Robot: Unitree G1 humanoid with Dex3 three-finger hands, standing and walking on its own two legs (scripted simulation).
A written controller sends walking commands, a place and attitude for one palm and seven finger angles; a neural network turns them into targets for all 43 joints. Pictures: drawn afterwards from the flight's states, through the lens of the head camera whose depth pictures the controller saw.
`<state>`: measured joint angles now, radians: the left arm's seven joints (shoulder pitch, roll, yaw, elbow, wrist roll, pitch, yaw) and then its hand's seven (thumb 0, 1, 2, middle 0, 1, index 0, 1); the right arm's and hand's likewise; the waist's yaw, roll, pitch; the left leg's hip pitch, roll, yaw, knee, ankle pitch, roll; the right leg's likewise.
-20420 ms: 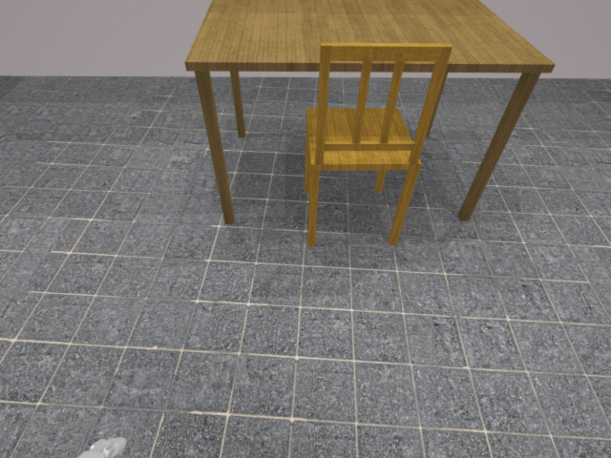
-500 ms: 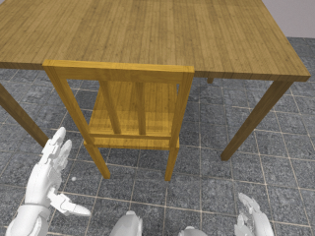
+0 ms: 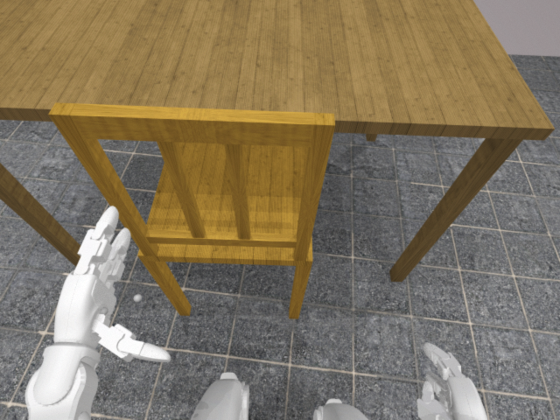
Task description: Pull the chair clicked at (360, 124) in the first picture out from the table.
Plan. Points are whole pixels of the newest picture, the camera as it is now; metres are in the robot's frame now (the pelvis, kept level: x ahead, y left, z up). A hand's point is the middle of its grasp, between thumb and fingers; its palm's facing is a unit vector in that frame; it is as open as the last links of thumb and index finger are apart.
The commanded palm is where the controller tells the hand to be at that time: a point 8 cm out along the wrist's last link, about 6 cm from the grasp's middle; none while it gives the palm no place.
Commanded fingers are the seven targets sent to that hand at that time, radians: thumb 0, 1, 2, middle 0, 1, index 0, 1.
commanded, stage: aim the fingers beside a spindle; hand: left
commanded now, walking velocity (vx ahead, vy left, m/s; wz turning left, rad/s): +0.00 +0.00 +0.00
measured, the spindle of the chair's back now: (185, 195) +0.47 +0.18 -0.02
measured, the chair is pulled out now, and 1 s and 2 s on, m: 0.00 0.00 0.00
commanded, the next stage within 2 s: none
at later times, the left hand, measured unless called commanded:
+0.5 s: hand (162, 291) +0.29 +0.18 +0.01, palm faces -0.01 -1.00 -0.03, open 16.9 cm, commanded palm +0.27 +0.23 +0.02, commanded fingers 0.00 -0.50 0.30 -0.06 -0.08 -0.06 -0.08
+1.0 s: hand (177, 265) +0.33 +0.17 +0.00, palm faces +0.01 -1.00 -0.03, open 16.9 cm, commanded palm +0.31 +0.21 -0.01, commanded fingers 0.00 -0.50 0.30 -0.06 -0.08 -0.06 -0.08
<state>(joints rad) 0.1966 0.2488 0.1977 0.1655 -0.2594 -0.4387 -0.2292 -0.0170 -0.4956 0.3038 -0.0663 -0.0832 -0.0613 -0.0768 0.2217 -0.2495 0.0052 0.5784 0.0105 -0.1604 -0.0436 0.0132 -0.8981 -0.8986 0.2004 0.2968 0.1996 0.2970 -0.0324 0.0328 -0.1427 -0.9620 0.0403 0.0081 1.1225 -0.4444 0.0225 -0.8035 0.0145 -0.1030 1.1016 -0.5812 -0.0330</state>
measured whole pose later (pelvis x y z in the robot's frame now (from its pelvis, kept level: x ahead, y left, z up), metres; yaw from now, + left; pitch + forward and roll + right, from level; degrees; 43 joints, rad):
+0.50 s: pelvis -0.01 +0.01 -0.01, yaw -1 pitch +18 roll -3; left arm 0.08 0.22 0.15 0.28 -0.22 -0.45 -0.18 -0.02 -0.50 0.30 -0.06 -0.08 -0.06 -0.08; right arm 0.21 -0.25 0.01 0.58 0.00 -0.11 -0.03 0.01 -0.90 -0.90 0.20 0.30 0.20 0.30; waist -0.04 0.03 -0.15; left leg -1.05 0.04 0.02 1.18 -0.46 0.03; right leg -0.90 0.01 -0.09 1.18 -0.60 -0.03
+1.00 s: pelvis -0.01 +0.01 -0.03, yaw -1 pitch +21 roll -3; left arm -0.11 0.21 0.13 0.40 -0.17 -0.49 -0.09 -0.02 -0.50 0.30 -0.06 -0.08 -0.06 -0.08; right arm 0.22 -0.25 0.00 0.60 -0.01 -0.05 -0.01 0.01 -0.90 -0.90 0.20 0.30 0.20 0.30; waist -0.05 0.03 -0.16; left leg -1.14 0.04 0.02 1.25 -0.47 0.04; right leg -0.99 0.01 -0.09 1.24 -0.61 -0.02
